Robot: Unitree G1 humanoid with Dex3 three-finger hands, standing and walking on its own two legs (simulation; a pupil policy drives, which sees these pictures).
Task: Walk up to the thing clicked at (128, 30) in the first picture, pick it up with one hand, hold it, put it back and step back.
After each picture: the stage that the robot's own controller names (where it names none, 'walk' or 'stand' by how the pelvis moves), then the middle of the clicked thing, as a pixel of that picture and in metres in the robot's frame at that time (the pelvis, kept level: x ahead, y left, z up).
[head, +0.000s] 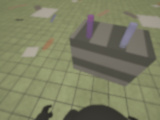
stand; (127, 36) +0.79 -0.33 +0.04
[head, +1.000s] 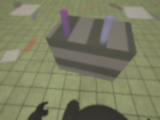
rise first; (105, 30) +0.75 -0.08 +0.08
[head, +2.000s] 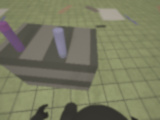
stand; (60, 44) +0.51 +0.27 +0.07
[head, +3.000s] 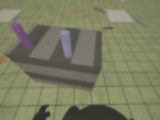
stand; (66, 45) +0.54 +0.24 +0.05
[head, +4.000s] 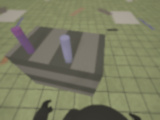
stand; (67, 50) +0.49 +0.22 +0.05
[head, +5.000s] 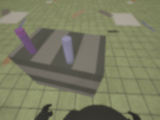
stand; (68, 51) +0.49 +0.22 +0.04
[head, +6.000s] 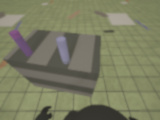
stand; (63, 51) +0.50 +0.25 +0.04
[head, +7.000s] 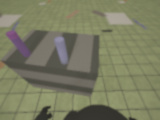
stand; (62, 51) +0.49 +0.26 +0.04
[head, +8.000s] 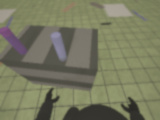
rise first; (59, 48) +0.49 +0.28 +0.05
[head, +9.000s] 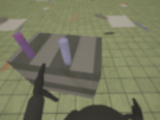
rise first; (65, 52) +0.49 +0.26 +0.05
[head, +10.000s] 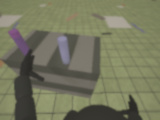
go down; (64, 51) +0.50 +0.25 +0.05
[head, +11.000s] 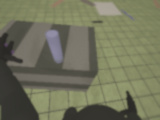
go down; (56, 48) +0.46 +0.25 +0.08
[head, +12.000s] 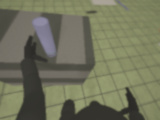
close in; (47, 40) +0.47 +0.26 +0.11
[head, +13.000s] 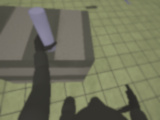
close; (45, 33) +0.51 +0.26 +0.12
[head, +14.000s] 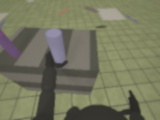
lift; (58, 52) +0.36 +0.20 +0.18
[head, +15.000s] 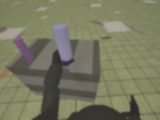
hold; (64, 49) +0.34 +0.17 +0.25
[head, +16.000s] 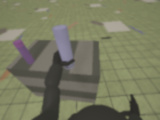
hold; (65, 49) +0.34 +0.17 +0.25
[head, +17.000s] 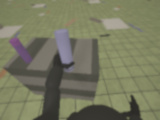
crouch; (65, 52) +0.35 +0.17 +0.21
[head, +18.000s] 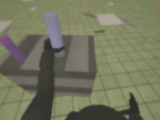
crouch; (55, 37) +0.44 +0.22 +0.24
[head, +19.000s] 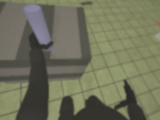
lower; (41, 32) +0.51 +0.25 +0.12
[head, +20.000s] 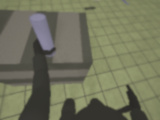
lower; (45, 39) +0.48 +0.25 +0.12
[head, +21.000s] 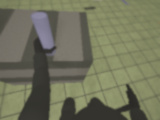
lower; (46, 37) +0.49 +0.25 +0.12
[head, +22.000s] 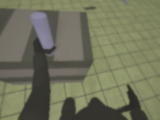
lower; (45, 37) +0.49 +0.25 +0.12
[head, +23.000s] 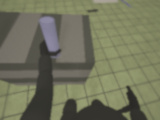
loosen; (52, 40) +0.48 +0.23 +0.12
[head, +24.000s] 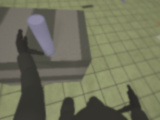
withdraw; (44, 39) +0.47 +0.24 +0.12
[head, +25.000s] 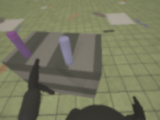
sink last; (67, 52) +0.46 +0.23 +0.08
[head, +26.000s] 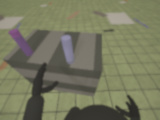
stand; (68, 51) +0.48 +0.23 +0.07
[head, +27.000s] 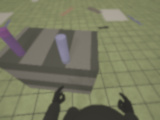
stand; (63, 50) +0.47 +0.23 +0.07
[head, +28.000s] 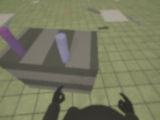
stand; (63, 50) +0.48 +0.24 +0.08
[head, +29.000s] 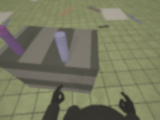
stand; (63, 49) +0.47 +0.24 +0.09
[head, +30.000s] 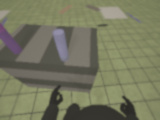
stand; (62, 47) +0.47 +0.23 +0.10
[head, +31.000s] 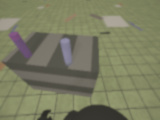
stand; (67, 53) +0.49 +0.22 +0.04
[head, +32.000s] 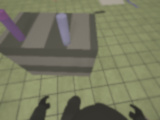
walk; (64, 31) +0.61 +0.24 +0.07
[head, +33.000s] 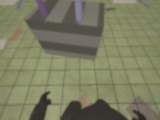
walk; (78, 9) +0.97 +0.20 +0.08
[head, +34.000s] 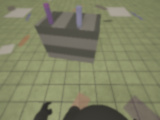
stand; (79, 17) +1.10 +0.22 +0.06
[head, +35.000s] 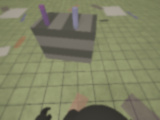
stand; (75, 18) +1.09 +0.25 +0.04
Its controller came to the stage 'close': yes
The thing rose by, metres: 0.21
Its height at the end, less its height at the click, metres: +0.00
